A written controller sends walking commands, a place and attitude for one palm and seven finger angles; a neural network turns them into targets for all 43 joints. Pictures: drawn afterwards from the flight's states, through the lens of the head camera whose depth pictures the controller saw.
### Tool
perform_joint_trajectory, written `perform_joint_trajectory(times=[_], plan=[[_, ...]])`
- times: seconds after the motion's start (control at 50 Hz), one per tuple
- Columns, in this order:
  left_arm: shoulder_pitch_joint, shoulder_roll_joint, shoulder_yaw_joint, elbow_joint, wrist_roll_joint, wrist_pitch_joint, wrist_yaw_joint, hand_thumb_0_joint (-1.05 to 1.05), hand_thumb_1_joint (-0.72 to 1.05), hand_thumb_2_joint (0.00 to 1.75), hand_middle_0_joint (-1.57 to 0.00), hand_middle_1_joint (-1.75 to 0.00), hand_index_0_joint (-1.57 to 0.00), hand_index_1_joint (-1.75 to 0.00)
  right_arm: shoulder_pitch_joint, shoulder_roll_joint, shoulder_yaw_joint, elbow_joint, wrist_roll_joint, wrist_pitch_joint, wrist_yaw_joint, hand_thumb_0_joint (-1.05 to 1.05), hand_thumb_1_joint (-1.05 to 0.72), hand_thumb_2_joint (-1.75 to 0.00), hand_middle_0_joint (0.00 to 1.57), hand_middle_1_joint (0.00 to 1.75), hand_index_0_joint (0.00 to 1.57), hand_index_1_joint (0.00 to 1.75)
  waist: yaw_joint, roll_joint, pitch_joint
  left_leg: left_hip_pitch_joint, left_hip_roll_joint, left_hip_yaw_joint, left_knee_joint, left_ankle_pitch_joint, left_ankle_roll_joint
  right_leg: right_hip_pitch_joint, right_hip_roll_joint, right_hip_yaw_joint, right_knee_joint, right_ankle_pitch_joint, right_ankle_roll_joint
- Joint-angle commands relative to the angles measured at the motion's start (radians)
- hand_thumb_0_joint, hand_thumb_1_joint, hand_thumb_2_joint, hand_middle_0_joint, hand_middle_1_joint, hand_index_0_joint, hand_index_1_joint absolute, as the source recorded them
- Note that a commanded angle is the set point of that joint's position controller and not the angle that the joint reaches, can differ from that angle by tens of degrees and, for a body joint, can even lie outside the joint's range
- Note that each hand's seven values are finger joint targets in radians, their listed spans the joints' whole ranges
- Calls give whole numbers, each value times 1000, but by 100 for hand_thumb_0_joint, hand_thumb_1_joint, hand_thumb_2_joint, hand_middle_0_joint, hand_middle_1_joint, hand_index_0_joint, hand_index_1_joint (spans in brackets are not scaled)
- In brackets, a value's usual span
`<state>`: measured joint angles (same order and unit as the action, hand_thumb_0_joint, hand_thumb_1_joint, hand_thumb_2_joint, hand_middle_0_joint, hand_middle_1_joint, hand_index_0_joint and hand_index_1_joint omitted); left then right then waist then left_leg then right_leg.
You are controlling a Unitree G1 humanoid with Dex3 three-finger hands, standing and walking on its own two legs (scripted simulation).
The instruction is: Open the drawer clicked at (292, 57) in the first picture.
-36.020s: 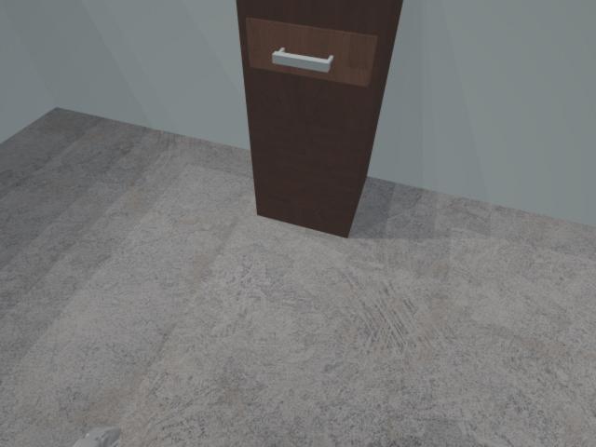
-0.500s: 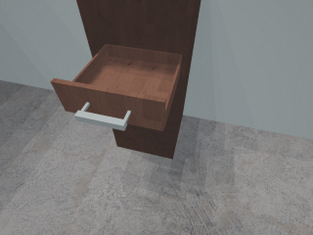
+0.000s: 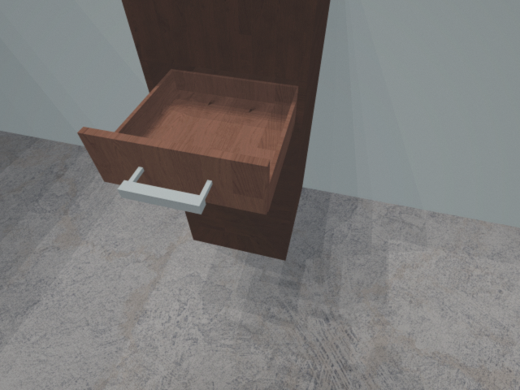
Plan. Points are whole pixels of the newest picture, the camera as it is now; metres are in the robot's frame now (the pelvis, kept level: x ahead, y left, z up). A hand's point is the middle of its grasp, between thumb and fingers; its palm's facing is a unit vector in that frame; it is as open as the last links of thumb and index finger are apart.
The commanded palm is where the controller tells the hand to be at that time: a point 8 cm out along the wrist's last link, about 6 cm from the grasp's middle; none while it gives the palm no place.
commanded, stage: look to check the result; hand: left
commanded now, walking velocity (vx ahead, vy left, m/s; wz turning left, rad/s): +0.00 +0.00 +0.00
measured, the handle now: (167, 187) +0.47 +0.21 +0.01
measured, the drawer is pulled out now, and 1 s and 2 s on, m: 0.30 0.30 0.30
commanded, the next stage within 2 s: stand and wait in 0.30 s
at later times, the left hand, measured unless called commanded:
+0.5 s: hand out of the picture -0.01 +0.15 -0.18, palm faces +0.08 -0.98 -0.17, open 7.4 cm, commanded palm none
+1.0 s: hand out of the picture +0.00 +0.14 -0.17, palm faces +0.08 -0.98 -0.19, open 7.4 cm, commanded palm none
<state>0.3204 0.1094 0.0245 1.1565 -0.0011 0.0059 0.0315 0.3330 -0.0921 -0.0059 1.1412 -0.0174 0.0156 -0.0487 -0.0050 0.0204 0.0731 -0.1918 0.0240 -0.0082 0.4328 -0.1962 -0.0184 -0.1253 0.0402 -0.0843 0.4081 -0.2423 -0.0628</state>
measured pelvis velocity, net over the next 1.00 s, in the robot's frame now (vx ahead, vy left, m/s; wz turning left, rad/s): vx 0.02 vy -0.02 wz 0.00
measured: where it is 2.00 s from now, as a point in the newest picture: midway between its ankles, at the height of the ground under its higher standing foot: outside the picture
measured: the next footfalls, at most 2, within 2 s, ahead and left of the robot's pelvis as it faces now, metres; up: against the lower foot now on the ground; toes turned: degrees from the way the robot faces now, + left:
none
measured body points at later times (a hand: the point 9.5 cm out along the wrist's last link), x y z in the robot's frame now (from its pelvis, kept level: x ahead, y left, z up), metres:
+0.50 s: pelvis +0.01 -0.01 +0.00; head +0.03 -0.01 +0.45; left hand -0.02 +0.20 -0.16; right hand -0.02 -0.20 -0.17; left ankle +0.03 +0.13 -0.74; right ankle -0.01 -0.08 -0.74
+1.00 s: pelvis +0.02 -0.02 +0.00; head +0.04 -0.03 +0.45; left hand +0.00 +0.20 -0.16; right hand +0.00 -0.22 -0.17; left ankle +0.03 +0.13 -0.74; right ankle -0.01 -0.08 -0.74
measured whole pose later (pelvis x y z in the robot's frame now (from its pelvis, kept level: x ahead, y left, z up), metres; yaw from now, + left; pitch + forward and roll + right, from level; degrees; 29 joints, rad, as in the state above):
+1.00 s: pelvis +0.02 -0.02 +0.00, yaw +0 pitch -2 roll +0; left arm 0.29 0.11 0.03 1.15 0.00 0.00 0.03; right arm 0.29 -0.11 -0.01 1.13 -0.02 0.01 -0.05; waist 0.00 0.03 0.08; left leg -0.16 0.04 -0.02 0.41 -0.21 -0.04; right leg -0.10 0.06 -0.09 0.39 -0.27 -0.08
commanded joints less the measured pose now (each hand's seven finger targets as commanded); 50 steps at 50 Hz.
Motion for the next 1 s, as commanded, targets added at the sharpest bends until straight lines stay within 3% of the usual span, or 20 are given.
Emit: perform_joint_trajectory(times=[0.0, 0.18, 0.4, 0.6, 0.82, 0.98], plan=[[84, 85, 14, -15, 4, -12, 10, 0, 90, 90, -20, -30, -20, -30, 103, -64, -11, -8, 4, -6, -5, 0, -90, -90, 20, 30, 20, 30, -5, -8, 46, -5, 59, -45, -54, 66, 45, -81, -128, 119, -129, -7, -3], [90, 82, 13, -13, 5, -15, 11, 0, 90, 90, -20, -30, -20, -30, 93, -61, -13, -10, 4, -5, -5, 0, -90, -90, 20, 30, 20, 30, -5, -8, 50, 6, 59, -40, -47, 65, 42, -95, -131, 125, -142, -17, -1], [80, 80, 16, -15, 4, -17, 12, 0, 90, 90, -20, -30, -20, -30, 81, -66, -13, -13, 4, -10, -9, 0, -90, -90, 20, 30, 20, 30, -1, 4, 33, 9, 65, -44, -48, 119, 40, -52, -130, 111, -120, 92, 0], [67, 87, 19, -20, 4, -15, 11, 0, 90, 90, -20, -30, -20, -30, 74, -71, -13, -14, 3, -8, -7, 0, -90, -90, 20, 30, 20, 30, -1, -7, 42, 10, 63, -42, -54, 103, 38, -56, -132, 111, -130, 54, 2], [65, 90, 21, -22, 4, -19, 13, 0, 90, 90, -20, -30, -20, -30, 65, -81, -13, -15, 5, -11, -11, 0, -90, -90, 20, 30, 20, 30, -1, -10, 5, 34, 68, -35, -48, 159, 36, -16, -137, 107, -111, 188, 5], [61, 93, 21, -24, 4, -18, 13, 0, 90, 90, -20, -30, -20, -30, 62, -85, -12, -15, 4, -9, -12, 0, -90, -90, 20, 30, 20, 30, -3, -3, 20, 42, 72, -33, -50, 158, 35, -26, -134, 105, -117, 182, 5]])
